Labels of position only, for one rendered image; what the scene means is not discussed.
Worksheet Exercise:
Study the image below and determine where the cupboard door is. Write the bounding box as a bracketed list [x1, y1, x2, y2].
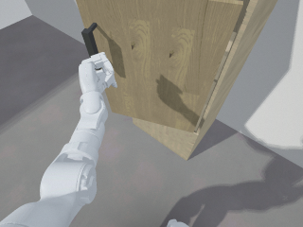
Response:
[76, 0, 243, 133]

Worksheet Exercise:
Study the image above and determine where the robot right shin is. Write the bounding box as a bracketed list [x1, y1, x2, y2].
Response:
[167, 219, 177, 226]

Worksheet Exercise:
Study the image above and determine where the left robot forearm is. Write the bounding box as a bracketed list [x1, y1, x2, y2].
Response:
[40, 91, 108, 197]

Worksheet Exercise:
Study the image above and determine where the left robot upper arm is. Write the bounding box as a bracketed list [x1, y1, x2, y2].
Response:
[0, 162, 97, 227]

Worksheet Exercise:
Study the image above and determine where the handle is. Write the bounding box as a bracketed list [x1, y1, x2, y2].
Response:
[81, 23, 101, 70]

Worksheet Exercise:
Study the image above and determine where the left robot hand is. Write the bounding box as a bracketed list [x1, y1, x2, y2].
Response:
[79, 52, 117, 94]

